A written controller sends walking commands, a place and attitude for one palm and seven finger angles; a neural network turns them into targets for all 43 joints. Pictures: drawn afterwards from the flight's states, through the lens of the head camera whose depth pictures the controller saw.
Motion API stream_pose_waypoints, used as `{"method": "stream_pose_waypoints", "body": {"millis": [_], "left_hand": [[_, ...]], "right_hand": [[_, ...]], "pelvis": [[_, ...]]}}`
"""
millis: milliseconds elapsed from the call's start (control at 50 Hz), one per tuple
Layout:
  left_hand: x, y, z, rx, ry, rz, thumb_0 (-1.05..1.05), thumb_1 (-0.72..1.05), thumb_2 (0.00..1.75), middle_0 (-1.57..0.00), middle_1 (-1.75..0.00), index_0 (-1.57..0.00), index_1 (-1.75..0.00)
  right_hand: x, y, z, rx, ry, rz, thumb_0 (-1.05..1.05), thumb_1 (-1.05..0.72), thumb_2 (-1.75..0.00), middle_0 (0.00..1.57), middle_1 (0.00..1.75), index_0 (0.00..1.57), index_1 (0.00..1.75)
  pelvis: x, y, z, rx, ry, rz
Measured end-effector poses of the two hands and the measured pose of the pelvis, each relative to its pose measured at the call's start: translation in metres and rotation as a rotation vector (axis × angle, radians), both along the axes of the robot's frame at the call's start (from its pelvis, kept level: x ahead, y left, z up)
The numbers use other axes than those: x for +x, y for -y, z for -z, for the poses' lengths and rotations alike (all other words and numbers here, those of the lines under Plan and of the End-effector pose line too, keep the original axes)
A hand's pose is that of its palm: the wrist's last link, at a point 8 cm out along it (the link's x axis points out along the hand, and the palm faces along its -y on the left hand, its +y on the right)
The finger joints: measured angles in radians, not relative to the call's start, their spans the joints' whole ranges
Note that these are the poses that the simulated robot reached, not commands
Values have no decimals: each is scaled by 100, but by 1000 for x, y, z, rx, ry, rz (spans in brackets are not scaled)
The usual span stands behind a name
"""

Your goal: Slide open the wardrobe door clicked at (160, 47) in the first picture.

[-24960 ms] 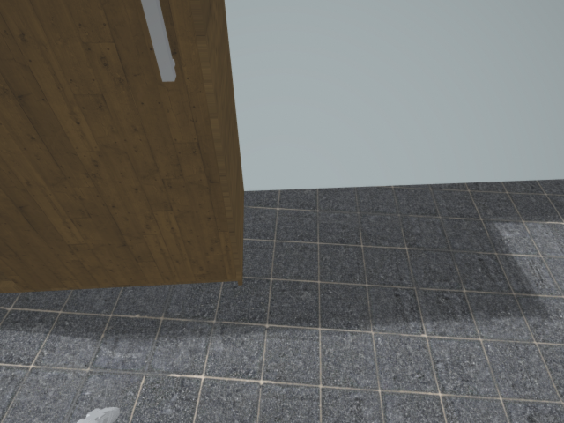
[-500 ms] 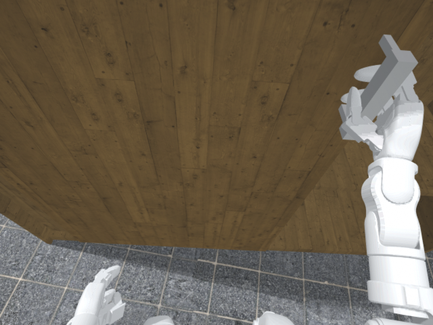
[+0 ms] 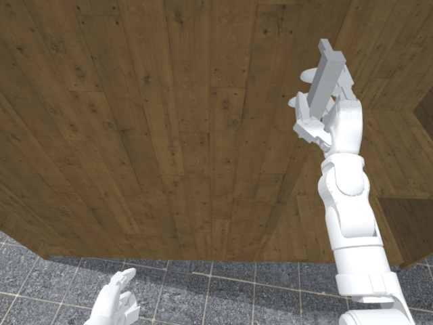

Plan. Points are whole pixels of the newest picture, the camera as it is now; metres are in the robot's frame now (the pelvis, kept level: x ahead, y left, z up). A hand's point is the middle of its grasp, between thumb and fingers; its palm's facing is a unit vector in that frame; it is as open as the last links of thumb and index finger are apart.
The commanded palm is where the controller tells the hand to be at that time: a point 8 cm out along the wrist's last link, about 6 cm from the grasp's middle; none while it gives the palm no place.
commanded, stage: stop walking and hold the door there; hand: right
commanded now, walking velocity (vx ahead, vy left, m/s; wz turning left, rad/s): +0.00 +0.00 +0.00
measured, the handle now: (314, 90) +0.43 -0.13 +0.22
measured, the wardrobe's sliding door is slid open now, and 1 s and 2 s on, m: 0.65 0.65 0.65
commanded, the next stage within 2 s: loosen the grip on the handle in 0.22 s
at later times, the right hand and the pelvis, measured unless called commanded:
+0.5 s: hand (313, 115) +0.38 -0.13 +0.21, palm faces +0.03 +1.00 +0.01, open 7.9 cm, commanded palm +0.36 -0.16 +0.18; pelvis -0.02 +0.00 +0.00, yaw +0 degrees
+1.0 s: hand (301, 120) +0.38 -0.11 +0.20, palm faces +0.05 +1.00 -0.03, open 14.8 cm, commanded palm +0.36 -0.16 +0.19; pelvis -0.03 +0.00 -0.01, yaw +5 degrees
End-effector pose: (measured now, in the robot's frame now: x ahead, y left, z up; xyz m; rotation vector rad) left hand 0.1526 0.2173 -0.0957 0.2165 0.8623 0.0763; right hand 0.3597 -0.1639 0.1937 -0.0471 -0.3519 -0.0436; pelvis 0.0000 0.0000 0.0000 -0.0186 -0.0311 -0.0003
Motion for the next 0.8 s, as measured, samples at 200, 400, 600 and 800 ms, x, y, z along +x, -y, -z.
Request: {"method": "stream_pose_waypoints", "body": {"millis": [200,400,600,800], "left_hand": [[-1,-10,-6,12,18,-49,1,90,90,-20,-30,-20,-30],[-11,-11,-8,-11,46,-39,1,90,90,-20,-30,-21,-30],[-59,-35,-11,-30,141,-58,1,90,90,-20,-30,-21,-30],[-129,-61,7,19,19,-182,1,90,90,-20,-30,-21,-30]], "right_hand": [[-1,0,-1,-8,-11,3,-7,-72,-76,45,140,26,140],[6,12,-10,-121,-40,-58,-10,-54,-74,51,140,28,140],[-7,9,-7,41,-38,74,-2,-4,-50,49,140,25,131],[-1,1,-6,-40,11,6,-1,45,-26,38,130,23,125]], "pelvis": [[3,2,-3,15,-7,-12],[-8,1,-3,7,-25,-3],[-34,-10,4,-1,-19,-5],[-45,-14,9,2,-42,-64]]}}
